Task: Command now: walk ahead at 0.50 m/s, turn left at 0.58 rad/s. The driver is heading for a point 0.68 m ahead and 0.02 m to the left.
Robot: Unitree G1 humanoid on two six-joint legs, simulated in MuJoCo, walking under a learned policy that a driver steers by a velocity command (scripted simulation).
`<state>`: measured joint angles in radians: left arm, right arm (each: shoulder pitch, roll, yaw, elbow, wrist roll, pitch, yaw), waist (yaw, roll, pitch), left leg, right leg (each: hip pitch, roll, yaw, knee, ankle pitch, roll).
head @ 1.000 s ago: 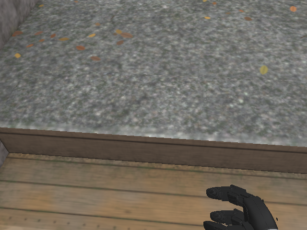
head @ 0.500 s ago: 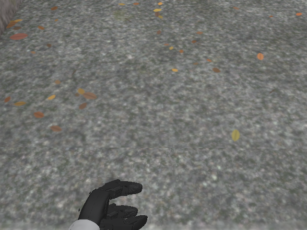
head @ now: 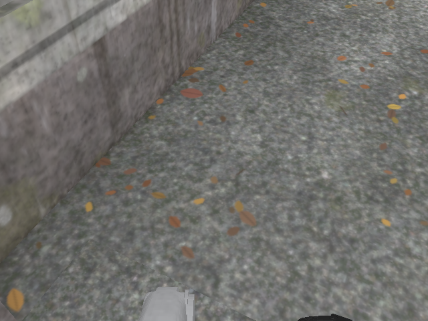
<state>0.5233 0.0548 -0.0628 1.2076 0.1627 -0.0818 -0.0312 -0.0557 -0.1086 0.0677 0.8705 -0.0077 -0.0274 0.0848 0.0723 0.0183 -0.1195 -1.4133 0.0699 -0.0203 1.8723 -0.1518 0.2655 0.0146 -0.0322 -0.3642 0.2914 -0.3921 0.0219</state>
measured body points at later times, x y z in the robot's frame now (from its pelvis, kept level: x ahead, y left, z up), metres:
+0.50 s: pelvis +0.33 +0.06 +0.17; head +0.33 +0.06 +0.62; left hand +0.48 +0.30 +0.07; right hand +0.34 -0.16 +0.02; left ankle +0.25 +0.12 -0.56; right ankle +0.54 -0.07 -0.43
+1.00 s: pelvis +0.60 +0.03 +0.18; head +0.64 +0.02 +0.63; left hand +0.64 +0.28 +0.04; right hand +0.79 -0.22 +0.07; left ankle +0.68 +0.20 -0.48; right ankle +0.64 -0.03 -0.56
